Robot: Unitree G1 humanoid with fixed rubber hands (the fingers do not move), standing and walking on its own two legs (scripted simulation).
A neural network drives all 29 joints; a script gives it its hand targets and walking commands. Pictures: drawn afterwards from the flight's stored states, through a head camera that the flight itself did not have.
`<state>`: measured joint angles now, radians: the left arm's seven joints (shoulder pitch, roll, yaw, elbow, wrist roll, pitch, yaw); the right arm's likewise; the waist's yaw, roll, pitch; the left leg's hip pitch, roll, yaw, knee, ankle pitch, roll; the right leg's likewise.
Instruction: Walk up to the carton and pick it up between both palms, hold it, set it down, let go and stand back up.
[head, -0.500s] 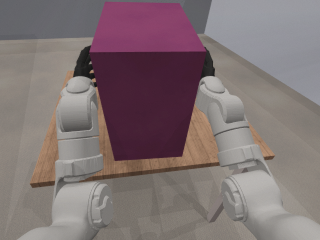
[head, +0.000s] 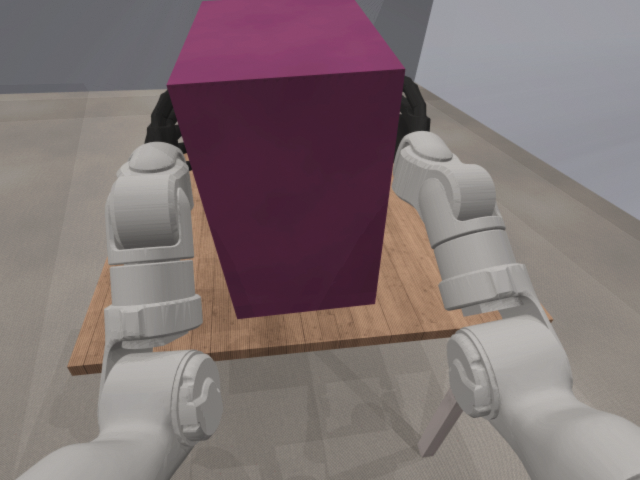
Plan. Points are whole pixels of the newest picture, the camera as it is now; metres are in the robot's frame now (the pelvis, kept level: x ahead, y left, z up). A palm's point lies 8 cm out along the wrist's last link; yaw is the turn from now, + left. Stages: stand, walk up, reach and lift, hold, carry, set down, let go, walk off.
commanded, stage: hold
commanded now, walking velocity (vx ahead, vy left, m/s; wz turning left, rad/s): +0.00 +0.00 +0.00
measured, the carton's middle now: (292, 159) +0.40 +0.01 +0.26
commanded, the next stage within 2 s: none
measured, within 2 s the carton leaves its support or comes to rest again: neither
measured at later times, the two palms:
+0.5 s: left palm (162, 147) +0.36 +0.15 +0.29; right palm (413, 129) +0.37 -0.12 +0.31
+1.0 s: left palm (159, 148) +0.35 +0.15 +0.29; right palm (413, 129) +0.36 -0.11 +0.31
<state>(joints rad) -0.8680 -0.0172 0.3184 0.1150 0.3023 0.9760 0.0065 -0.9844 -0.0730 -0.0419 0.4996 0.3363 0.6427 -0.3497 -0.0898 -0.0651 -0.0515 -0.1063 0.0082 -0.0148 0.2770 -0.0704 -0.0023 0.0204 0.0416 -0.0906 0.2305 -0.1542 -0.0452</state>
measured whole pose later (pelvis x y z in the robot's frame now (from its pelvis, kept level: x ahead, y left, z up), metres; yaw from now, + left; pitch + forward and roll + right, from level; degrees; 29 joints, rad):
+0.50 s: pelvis +0.00 +0.00 +0.00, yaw +0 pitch -6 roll -1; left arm -0.88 -0.02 0.32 0.11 0.30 1.03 0.01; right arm -1.03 -0.10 -0.02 0.53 0.38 0.70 -0.37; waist -0.08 -0.05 -0.08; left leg -0.10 0.01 -0.01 0.28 -0.08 0.00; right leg 0.02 0.04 -0.08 0.23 -0.16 -0.04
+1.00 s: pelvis +0.00 +0.00 +0.00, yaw -1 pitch -6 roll -1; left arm -0.89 -0.02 0.33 0.11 0.30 1.04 0.01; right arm -1.04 -0.10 -0.03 0.54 0.38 0.72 -0.37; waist -0.07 -0.04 -0.09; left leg -0.10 0.01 -0.01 0.28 -0.07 0.00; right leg 0.02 0.04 -0.08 0.24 -0.16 -0.04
